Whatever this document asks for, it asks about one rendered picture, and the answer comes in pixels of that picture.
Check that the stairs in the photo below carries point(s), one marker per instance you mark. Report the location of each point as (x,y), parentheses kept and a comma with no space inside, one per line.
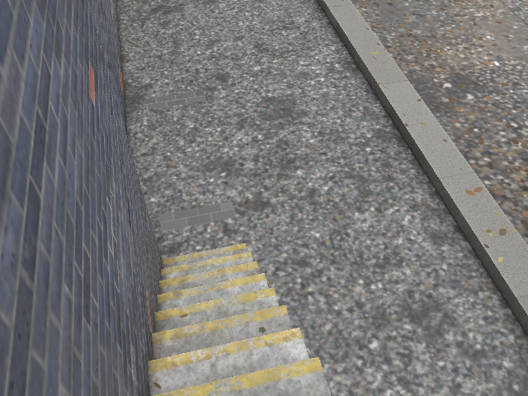
(221,332)

